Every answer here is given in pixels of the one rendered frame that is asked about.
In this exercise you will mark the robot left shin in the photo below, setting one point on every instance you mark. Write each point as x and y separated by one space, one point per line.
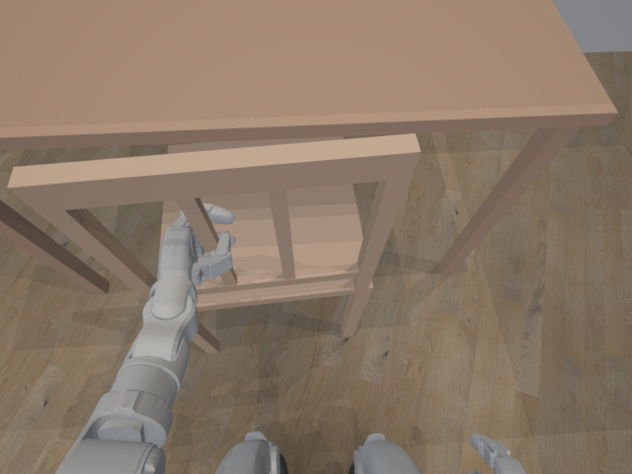
255 435

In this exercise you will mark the table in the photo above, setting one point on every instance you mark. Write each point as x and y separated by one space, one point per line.
93 73

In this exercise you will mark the left robot upper arm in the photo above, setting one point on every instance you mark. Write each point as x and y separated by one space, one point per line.
106 456

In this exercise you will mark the right robot hand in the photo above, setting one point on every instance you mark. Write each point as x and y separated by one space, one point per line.
496 455

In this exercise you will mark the left robot hand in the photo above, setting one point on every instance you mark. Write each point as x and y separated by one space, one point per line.
181 248

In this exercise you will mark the right robot thigh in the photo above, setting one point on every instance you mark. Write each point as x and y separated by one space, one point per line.
383 457

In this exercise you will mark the chair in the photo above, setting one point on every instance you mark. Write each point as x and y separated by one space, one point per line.
297 229

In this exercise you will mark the left robot forearm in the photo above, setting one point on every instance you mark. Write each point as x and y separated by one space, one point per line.
139 404

